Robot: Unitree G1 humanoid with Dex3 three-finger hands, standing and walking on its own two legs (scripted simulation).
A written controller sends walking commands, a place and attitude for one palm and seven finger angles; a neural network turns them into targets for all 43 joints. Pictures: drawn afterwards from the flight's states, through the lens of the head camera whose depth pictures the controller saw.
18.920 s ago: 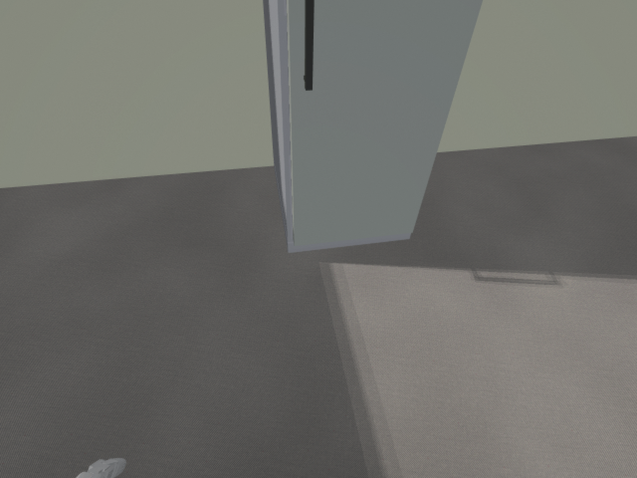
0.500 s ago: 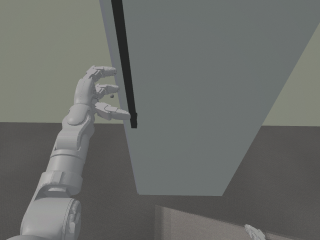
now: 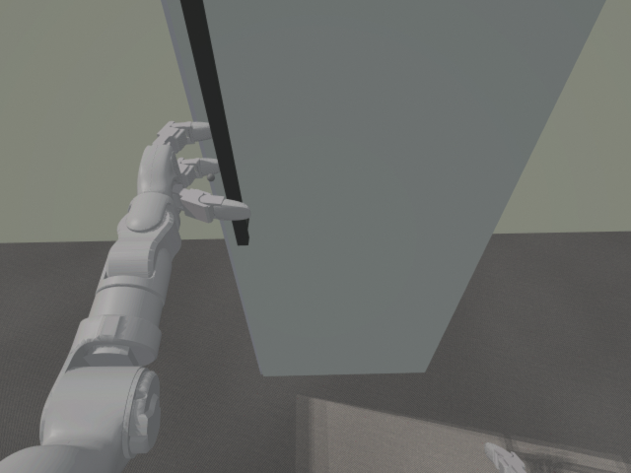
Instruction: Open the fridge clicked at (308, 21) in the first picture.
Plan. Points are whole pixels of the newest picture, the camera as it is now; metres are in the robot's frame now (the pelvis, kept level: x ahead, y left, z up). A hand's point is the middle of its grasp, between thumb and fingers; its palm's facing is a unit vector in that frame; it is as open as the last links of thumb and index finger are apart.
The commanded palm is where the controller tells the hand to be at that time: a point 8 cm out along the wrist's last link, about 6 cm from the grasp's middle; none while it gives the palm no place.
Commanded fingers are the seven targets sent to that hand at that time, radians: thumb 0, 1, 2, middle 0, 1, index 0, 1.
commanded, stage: feel for the door with the fingertips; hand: left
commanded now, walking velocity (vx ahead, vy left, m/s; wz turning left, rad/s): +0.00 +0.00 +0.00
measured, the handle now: (225, 138) +0.50 +0.14 +0.19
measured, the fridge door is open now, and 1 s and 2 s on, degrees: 0 0 0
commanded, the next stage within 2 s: slide the fingers in behind the handle in 0.30 s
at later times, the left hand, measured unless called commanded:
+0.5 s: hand (205, 167) +0.46 +0.16 +0.17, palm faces +0.09 -1.00 -0.02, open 13.5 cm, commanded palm +0.43 +0.20 +0.16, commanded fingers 0.00 -0.50 0.30 -0.30 -1.20 -0.30 -1.20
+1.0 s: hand (228, 174) +0.44 +0.13 +0.17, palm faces +0.08 -1.00 -0.02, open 14.0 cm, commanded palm +0.41 +0.18 +0.16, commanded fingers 0.00 -0.50 0.30 -0.30 -1.20 -0.30 -1.20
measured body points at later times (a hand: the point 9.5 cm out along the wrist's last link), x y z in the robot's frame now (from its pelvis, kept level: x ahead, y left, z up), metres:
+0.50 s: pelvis +0.00 +0.02 +0.00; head +0.01 +0.02 +0.45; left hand +0.45 +0.22 +0.17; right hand +0.08 -0.24 -0.12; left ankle -0.01 +0.12 -0.74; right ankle +0.04 -0.07 -0.74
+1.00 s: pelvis +0.01 +0.02 +0.00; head +0.01 +0.02 +0.45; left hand +0.43 +0.18 +0.17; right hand +0.12 -0.22 -0.11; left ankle -0.01 +0.12 -0.74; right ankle +0.04 -0.07 -0.74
